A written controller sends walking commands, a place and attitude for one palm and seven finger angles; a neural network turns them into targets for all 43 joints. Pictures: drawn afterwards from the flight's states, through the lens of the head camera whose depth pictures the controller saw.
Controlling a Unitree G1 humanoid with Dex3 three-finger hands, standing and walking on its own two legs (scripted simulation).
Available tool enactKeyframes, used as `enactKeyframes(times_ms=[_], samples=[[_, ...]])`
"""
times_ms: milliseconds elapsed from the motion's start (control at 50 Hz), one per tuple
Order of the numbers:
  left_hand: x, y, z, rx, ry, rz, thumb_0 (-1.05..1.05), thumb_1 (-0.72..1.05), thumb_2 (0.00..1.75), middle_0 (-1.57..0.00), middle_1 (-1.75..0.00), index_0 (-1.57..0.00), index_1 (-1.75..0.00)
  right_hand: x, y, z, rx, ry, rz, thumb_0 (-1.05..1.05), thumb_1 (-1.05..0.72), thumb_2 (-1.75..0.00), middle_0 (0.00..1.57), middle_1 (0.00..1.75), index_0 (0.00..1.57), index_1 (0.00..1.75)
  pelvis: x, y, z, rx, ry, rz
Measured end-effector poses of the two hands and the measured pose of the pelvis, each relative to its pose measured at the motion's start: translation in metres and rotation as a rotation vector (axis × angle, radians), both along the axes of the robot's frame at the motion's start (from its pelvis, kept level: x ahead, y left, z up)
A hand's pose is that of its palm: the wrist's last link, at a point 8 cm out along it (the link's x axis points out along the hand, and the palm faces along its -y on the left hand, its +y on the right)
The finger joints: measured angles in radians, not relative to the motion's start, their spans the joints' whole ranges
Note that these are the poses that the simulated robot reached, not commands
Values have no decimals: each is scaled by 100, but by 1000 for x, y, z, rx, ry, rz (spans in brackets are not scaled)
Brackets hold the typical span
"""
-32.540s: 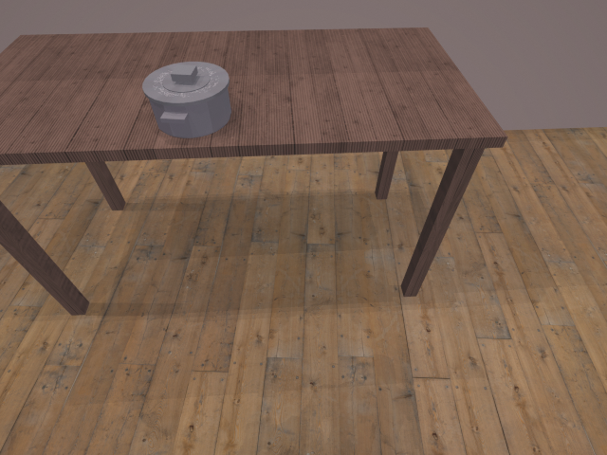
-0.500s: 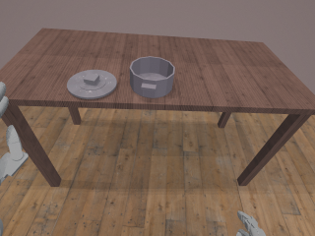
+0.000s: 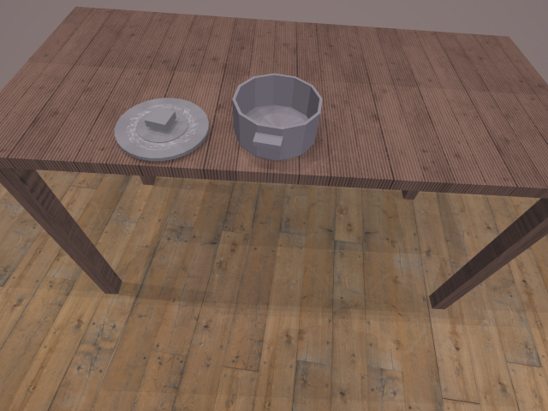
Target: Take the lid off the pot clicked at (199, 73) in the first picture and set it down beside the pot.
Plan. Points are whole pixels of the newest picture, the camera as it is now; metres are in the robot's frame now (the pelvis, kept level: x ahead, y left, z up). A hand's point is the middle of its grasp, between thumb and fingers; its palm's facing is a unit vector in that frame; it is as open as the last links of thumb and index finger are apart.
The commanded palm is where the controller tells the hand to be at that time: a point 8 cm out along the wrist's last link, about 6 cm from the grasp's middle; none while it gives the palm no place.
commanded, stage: stop stepping back and stand still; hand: left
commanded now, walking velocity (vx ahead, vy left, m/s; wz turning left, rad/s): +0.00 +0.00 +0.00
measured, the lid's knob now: (160, 118) +0.63 +0.26 +0.02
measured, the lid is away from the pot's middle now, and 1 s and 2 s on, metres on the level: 0.24 0.24 0.24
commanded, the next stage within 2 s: let the arm hang, fingers relaxed in 0.30 s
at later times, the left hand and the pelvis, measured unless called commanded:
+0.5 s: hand out of the picture +0.05 +0.17 -0.18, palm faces +0.02 -0.98 -0.19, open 7.3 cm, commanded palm none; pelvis +0.02 +0.00 +0.00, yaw -1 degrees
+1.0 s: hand out of the picture +0.04 +0.17 -0.18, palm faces +0.02 -0.98 -0.19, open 7.3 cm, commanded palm none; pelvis +0.02 +0.00 +0.00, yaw -1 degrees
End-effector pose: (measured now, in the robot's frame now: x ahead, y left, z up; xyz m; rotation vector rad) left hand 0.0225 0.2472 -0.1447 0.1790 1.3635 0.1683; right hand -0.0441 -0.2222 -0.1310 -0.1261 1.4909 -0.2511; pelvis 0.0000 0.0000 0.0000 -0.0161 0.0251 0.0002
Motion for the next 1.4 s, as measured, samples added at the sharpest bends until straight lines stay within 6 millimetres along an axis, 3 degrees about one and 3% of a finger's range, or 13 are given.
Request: enactKeyframes(times_ms=[160,260,460,940,1400], samples=[[-1,-3,5,11,40,5,0,92,90,-19,-29,-20,-30,29,20,-10,58,-47,-7,1,-91,-90,20,30,20,30,11,2,2,2,-10,-6],[11,-20,2,-28,11,5,1,91,90,-19,-29,-20,-30,44,14,-12,41,-70,5,3,-94,-90,20,30,20,30,16,4,2,5,-18,-9],[24,-23,0,-30,-12,0,1,94,90,-20,-29,-21,-30,62,1,-8,8,-121,6,2,-93,-90,20,30,19,30,20,0,3,6,-26,-15],[18,-26,1,-31,15,3,1,92,90,-20,-29,-20,-30,43,9,-9,34,-63,-17,1,-92,-90,20,30,19,30,21,-2,4,6,-25,-17],[6,-27,-1,-40,33,4,1,92,90,-20,-29,-20,-30,38,11,-8,31,-66,-22,1,-92,-90,20,30,19,30,16,0,4,6,-30,-23]])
